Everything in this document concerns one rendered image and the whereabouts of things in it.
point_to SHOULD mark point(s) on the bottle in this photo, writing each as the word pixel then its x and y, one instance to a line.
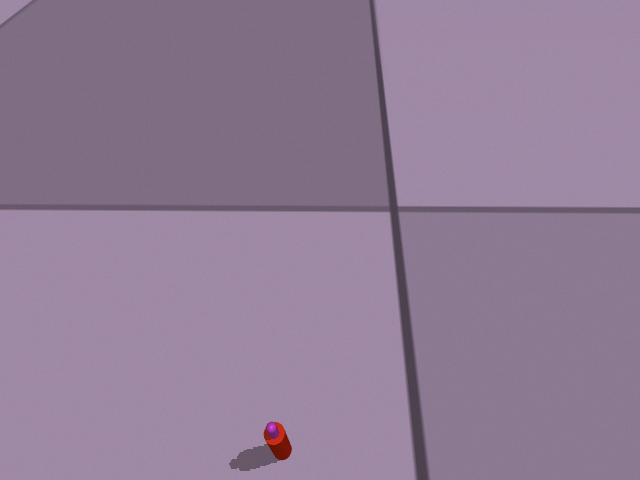
pixel 277 440

